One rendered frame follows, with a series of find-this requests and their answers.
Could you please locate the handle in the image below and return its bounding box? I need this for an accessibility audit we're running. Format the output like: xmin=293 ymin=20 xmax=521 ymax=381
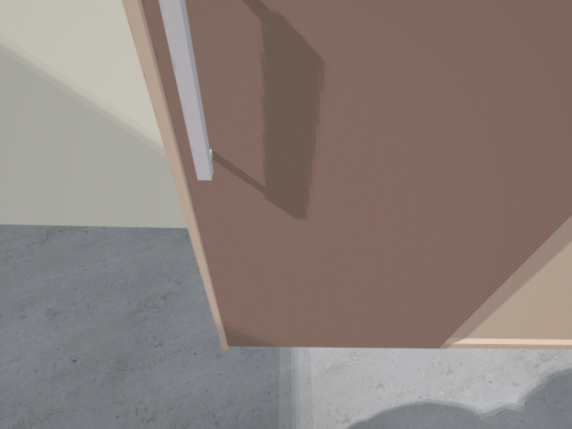
xmin=159 ymin=0 xmax=214 ymax=181

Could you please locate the wardrobe door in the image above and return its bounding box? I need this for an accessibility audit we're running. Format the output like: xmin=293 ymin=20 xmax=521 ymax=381
xmin=141 ymin=0 xmax=572 ymax=349
xmin=450 ymin=215 xmax=572 ymax=340

